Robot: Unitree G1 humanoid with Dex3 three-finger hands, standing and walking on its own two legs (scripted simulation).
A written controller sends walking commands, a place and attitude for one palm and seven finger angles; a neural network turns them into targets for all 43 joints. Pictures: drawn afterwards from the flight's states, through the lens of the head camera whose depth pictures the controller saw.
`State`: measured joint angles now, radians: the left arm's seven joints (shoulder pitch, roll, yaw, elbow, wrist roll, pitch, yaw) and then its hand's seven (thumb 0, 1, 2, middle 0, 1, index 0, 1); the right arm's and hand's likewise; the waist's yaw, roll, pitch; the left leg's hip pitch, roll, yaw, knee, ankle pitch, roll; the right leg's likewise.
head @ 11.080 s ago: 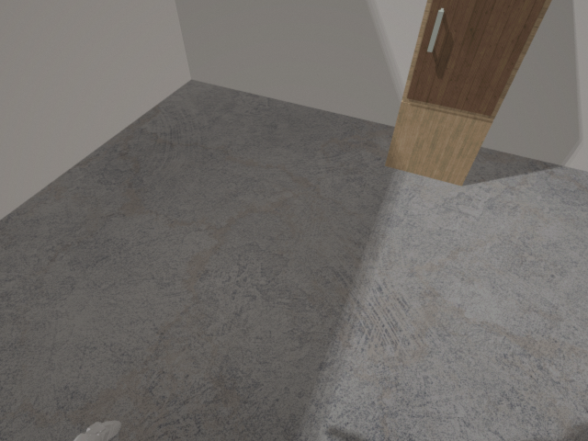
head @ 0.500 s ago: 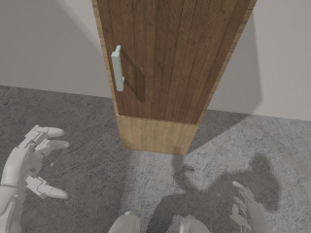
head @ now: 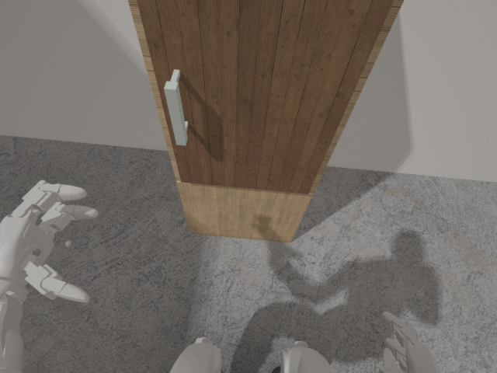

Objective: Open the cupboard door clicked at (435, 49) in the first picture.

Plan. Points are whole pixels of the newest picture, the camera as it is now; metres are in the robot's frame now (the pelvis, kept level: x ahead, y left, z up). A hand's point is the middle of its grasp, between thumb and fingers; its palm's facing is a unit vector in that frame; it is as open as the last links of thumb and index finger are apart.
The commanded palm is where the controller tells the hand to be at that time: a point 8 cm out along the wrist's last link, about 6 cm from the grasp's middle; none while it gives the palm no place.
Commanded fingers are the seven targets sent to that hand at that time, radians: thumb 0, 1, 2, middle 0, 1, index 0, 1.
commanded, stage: raise the hand with hooked fingers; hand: left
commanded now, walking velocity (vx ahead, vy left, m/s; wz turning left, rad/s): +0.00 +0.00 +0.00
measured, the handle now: (179, 109) +0.57 +0.17 +0.04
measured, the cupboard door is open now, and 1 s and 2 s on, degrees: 0 0 0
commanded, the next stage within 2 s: move the hooked fingers beside the handle in 0.26 s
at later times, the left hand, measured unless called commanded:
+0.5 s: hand (85, 241) +0.29 +0.25 +0.04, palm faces -0.02 -1.00 -0.05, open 14.0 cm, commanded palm +0.28 +0.30 +0.05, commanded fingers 0.00 -0.50 0.30 -0.30 -1.20 -0.30 -1.20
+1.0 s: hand (101, 194) +0.37 +0.26 +0.04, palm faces -0.05 -1.00 -0.02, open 14.0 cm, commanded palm +0.36 +0.30 +0.04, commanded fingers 0.00 -0.50 0.30 -0.30 -1.20 -0.30 -1.20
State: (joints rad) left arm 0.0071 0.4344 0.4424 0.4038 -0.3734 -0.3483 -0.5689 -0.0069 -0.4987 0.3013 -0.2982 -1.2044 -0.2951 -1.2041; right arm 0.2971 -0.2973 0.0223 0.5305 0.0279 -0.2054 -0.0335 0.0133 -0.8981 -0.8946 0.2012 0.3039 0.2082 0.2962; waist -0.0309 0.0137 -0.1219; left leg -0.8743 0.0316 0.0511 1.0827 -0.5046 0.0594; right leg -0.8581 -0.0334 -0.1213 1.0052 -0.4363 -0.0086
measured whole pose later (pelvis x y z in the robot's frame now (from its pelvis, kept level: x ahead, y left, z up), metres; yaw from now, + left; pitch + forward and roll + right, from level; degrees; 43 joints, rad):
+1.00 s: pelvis +0.00 -0.01 -0.01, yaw -1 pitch +20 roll -3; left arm -0.34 0.49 0.47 0.72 -0.31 -0.37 -0.57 -0.01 -0.50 0.30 -0.30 -1.20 -0.29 -1.20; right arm 0.33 -0.30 0.03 0.58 0.03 -0.12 -0.04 0.01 -0.90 -0.89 0.20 0.30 0.21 0.30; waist -0.07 0.01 -0.13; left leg -0.95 0.05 0.05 1.12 -0.52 0.04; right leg -0.94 -0.02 -0.12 1.05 -0.45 -0.03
